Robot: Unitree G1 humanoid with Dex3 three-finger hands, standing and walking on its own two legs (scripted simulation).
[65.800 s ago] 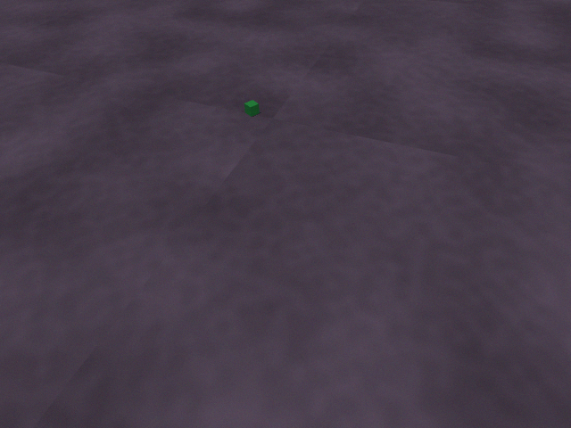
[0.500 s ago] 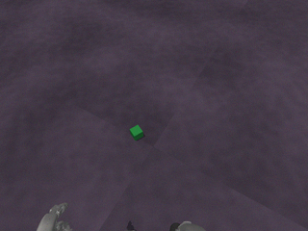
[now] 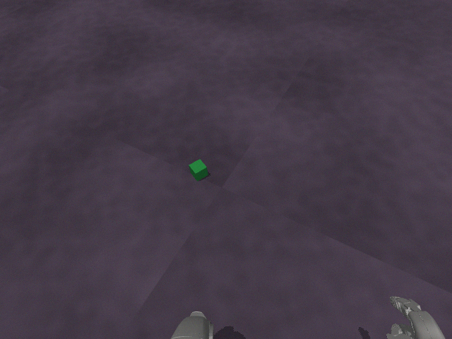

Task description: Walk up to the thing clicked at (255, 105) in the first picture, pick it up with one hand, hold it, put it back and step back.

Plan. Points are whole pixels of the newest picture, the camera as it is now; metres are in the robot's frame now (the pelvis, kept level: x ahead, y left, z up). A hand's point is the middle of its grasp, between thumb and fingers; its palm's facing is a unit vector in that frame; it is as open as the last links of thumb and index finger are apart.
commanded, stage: step back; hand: left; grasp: from above
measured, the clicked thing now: (198, 170) +0.97 +0.23 -0.71
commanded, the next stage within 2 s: stand in 1.46 s
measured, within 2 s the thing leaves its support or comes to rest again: neither
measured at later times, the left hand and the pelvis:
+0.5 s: hand out of the picture -0.06 +0.27 -0.13, palm faces +0.05 -0.92 -0.38, open 7.4 cm; pelvis -0.14 -0.01 +0.01, yaw +4 degrees
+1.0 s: hand out of the picture -0.11 +0.29 -0.14, palm faces +0.04 -0.93 -0.36, open 7.4 cm; pelvis -0.14 +0.02 +0.02, yaw +3 degrees
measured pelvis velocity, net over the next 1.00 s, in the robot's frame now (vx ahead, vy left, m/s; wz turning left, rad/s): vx -0.14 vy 0.02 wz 0.05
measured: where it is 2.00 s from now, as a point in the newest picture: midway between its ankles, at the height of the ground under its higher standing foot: outside the picture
